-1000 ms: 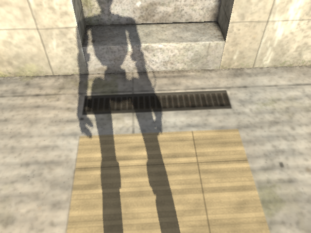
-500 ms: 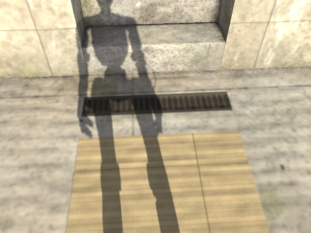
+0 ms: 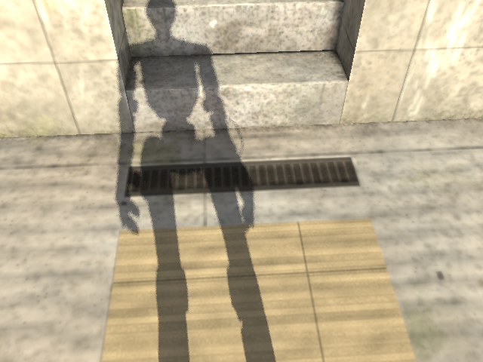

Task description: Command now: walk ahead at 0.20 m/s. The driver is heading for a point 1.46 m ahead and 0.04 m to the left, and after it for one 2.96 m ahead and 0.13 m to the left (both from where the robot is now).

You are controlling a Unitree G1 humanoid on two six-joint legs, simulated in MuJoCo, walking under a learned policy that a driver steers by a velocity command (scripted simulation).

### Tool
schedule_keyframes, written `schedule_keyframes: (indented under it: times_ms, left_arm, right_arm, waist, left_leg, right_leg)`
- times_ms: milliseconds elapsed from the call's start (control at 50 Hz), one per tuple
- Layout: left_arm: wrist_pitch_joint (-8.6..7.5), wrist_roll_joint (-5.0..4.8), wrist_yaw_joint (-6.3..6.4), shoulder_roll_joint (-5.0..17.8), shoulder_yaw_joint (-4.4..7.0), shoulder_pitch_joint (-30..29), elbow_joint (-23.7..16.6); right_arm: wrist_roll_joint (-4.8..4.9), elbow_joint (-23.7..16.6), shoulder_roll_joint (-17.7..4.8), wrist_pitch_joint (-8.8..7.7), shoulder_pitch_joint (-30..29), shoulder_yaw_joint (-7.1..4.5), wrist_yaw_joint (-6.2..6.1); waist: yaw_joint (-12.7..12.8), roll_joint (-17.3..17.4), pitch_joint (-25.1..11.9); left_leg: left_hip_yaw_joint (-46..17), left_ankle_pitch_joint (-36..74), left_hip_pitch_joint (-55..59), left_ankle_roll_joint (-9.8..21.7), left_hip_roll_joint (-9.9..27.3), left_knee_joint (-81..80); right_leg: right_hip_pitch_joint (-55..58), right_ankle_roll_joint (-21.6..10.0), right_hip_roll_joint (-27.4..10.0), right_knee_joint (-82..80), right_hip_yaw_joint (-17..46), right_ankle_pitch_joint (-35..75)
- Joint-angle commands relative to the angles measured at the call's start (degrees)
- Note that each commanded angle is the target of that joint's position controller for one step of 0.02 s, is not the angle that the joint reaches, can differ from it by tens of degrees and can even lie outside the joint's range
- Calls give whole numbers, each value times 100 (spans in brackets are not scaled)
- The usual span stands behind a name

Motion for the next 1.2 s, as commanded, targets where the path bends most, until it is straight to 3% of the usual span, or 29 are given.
schedule_keyframes:
  times_ms: [20, 60, 100, 140, 160, 180, 200, 220, 260, 280, 340, 360, 380, 400, 420, 480, 580, 840, 860, 900, 940, 1000, 1040, 1080, 1120, 1140, 1160, 1180, 1200]
  left_arm:
    - [-205, 44, -64, 213, -1, -10, -302]
    - [-229, 83, -109, 269, -5, 123, -291]
    - [-218, 65, -146, 366, 21, 131, -291]
    - [-200, 42, -192, 431, 62, 351, -232]
    - [-164, 41, -193, 529, 113, 793, -112]
    - [-85, 104, -148, 683, 146, 1403, 54]
    - [-55, 203, -100, 449, 0, 1245, 36]
    - [-57, 256, -88, 252, -110, 710, -133]
    - [-6, 185, -75, 703, -29, -123, -361]
    - [39, 150, -45, 693, -43, -383, -446]
    - [163, 26, -13, 965, 55, -135, -325]
    - [128, 50, -22, 977, 100, 79, -262]
    - [84, 171, -36, 763, 92, 310, -228]
    - [105, 197, -38, 311, 3, 575, -112]
    - [137, 171, -32, 260, -6, 484, -76]
    - [253, 155, 15, 384, 11, 254, -84]
    - [302, 172, 54, 478, 17, 240, -30]
    - [271, 168, 92, 393, 6, 357, 85]
    - [274, 158, 98, 348, 4, 482, 146]
    - [271, 96, 128, 449, 50, 432, 76]
    - [170, 45, 147, 436, 54, 486, -44]
    - [-52, 5, 99, 482, 78, 643, -113]
    - [-150, -24, 43, 649, 135, 949, -97]
    - [-221, -66, -13, 1083, 254, 1117, -89]
    - [-239, -40, -54, 1006, 253, 962, -169]
    - [-205, -17, -78, 1004, 254, 773, -247]
    - [-175, 22, -102, 1017, 236, 254, -437]
    - [-200, 38, -115, 962, 209, -213, -664]
    - [-296, 11, -94, 621, 130, -241, -879]
  right_arm:
    - [-10, -178, -631, -154, 333, -108, 48]
    - [-53, -196, -726, -168, 555, -142, 80]
    - [-63, -206, -664, -106, 592, -134, 63]
    - [-85, -290, -552, -32, 287, -87, 36]
    - [-108, -377, -481, -27, -70, -52, 41]
    - [-83, -466, -434, -66, -450, -28, 66]
    - [-78, -512, -249, -64, -458, 10, 113]
    - [-69, -493, -290, -37, -334, -20, 145]
    - [12, -603, -64, 40, -491, 50, 84]
    - [1, -617, -176, 67, -772, 26, 30]
    - [-57, -312, -310, 214, -285, -35, -3]
    - [-105, -286, -550, 269, -133, -96, -27]
    - [-89, -329, -813, 321, -238, -146, -53]
    - [-86, -355, -667, 331, -529, -108, -51]
    - [-76, -399, -581, 323, -745, -117, -29]
    - [-72, -408, -729, 239, -907, -219, 0]
    - [-73, -339, -656, 228, -1091, -245, 7]
    - [-99, -188, -624, 315, -1158, -255, -32]
    - [-100, -125, -595, 326, -1053, -252, -38]
    - [-37, -86, -701, 335, -942, -308, -53]
    - [9, -145, -693, 218, -971, -313, -38]
    - [44, -209, -587, -45, -901, -302, 49]
    - [49, -356, -480, -179, -1158, -265, 117]
    - [80, -634, -322, -335, -1629, -196, 193]
    - [62, -717, -460, -461, -1618, -199, 254]
    - [90, -640, -502, -486, -1304, -224, 282]
    - [118, -376, -596, -475, -481, -300, 297]
    - [63, -22, -994, -436, 627, -479, 302]
    - [25, 126, -1696, -387, 1633, -670, 309]
  waist:
    - [-52, 498, 1028]
    - [-105, 457, 635]
    - [-102, 231, 258]
    - [109, 71, 51]
    - [427, -201, -58]
    - [819, -855, -144]
    - [578, -1420, 11]
    - [216, -838, 185]
    - [-71, -534, 450]
    - [-50, -432, 564]
    - [-233, -476, 307]
    - [-208, -205, 128]
    - [-10, 375, 147]
    - [112, 651, 89]
    - [76, 444, 244]
    - [-15, 41, 208]
    - [8, 103, 169]
    - [6, 19, 470]
    - [9, 28, 356]
    - [-23, -49, 663]
    - [27, 46, 1119]
    - [45, -159, 1224]
    - [208, -505, 1206]
    - [286, -1215, 1407]
    - [150, -1051, 1399]
    - [-58, -964, 1244]
    - [-541, -835, 943]
    - [-1019, -172, 515]
    - [-1250, 1508, 20]
  left_leg:
    - [-966, 182, -184, 696, 515, -1168]
    - [-1152, 2105, 358, 811, 682, -824]
    - [-822, 3354, 594, 664, 556, -376]
    - [-211, 4404, 261, 372, 232, 200]
    - [101, 4119, -411, 104, -11, 818]
    - [308, 2430, -1250, -228, -289, 2115]
    - [43, -717, -1790, -319, -127, 2876]
    - [-272, -1094, -1659, -326, 172, 3093]
    - [-78, -911, -1545, -402, 462, 1735]
    - [111, -602, -1125, -452, 409, 985]
    - [431, 1866, 443, -420, 11, -816]
    - [99, 3123, 924, -286, 198, -777]
    - [-108, 4370, 1106, -29, 430, -551]
    - [-245, 4577, 1052, 308, 684, -403]
    - [-258, 4298, 952, 351, 614, -383]
    - [-217, 3911, 946, 256, 458, -412]
    - [-130, 3563, 792, 199, 374, -543]
    - [-61, 2263, 477, 99, 258, -836]
    - [0, 1474, 505, 110, 183, -853]
    - [36, -1011, 52, 202, 44, -859]
    - [-242, -1938, -433, 322, 202, -959]
    - [-391, -1543, -604, 404, 293, -673]
    - [-67, -994, -1077, 332, 80, -138]
    - [490, 14, -2039, 261, -78, 737]
    - [434, -8, -2250, 373, 87, 633]
    - [499, 2, -1689, 422, 43, 194]
    - [515, 228, -156, 539, -120, -495]
    - [-378, 510, 1367, 746, 220, -1049]
    - [-2814, 356, 2690, 1432, 1525, -2031]
  right_leg:
    - [-933, -258, 205, -211, -189, 461]
    - [-853, -106, 218, 383, -242, 1985]
    - [-622, -8, 179, 555, -181, 2827]
    - [66, -16, 121, 325, -59, 3733]
    - [911, -143, -63, -68, 233, 4651]
    - [1672, -556, -790, -632, 1042, 6319]
    - [1657, -897, -1733, -961, 1718, 8072]
    - [1324, -940, -1812, -905, 1441, 8234]
    - [854, -823, -1523, -1195, 1134, 6121]
    - [566, -613, -1225, -1214, 872, 5831]
    - [226, -338, -796, -1008, 471, 5383]
    - [151, -152, -570, -1011, 392, 4438]
    - [-38, 39, -162, -1020, 131, 2925]
    - [11, 169, -86, -1136, 38, 1892]
    - [3, 238, -38, -1188, 1, 1691]
    - [-37, 325, -11, -1117, -72, 2116]
    - [181, 334, -71, -1213, -63, 1991]
    - [-52, 298, -112, -1415, -108, 1214]
    - [-30, 252, -48, -1406, -181, 588]
    - [-356, -14, -28, -1285, -129, -965]
    - [-737, -251, -209, -1289, 112, -1783]
    - [-832, -485, -482, -1343, 530, -1748]
    - [-365, -739, -799, -1790, 1124, -1838]
    - [465, -1155, -1704, -2481, 2450, -1362]
    - [902, -1116, -1899, -2121, 2388, 443]
    - [772, -954, -1739, -1867, 2011, 929]
    - [29, -678, -1333, -1408, 1378, 1714]
    - [-848, -327, -692, 10, 622, 2788]
    - [-2247, 160, 194, 2533, -319, 1956]
Velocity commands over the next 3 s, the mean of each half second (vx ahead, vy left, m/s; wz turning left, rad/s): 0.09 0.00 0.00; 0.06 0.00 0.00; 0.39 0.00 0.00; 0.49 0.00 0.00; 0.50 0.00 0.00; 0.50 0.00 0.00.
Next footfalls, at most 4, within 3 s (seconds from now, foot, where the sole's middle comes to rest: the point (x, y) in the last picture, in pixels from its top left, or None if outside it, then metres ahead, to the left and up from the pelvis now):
0.36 left None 0.10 0.11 -0.76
1.66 right None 0.50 -0.11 -0.76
2.26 left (212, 272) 0.81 0.12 -0.76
2.80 right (274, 205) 1.08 -0.08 -0.76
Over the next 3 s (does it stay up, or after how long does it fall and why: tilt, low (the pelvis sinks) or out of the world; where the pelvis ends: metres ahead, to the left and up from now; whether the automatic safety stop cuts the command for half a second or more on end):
stays up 1.02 -0.01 0.02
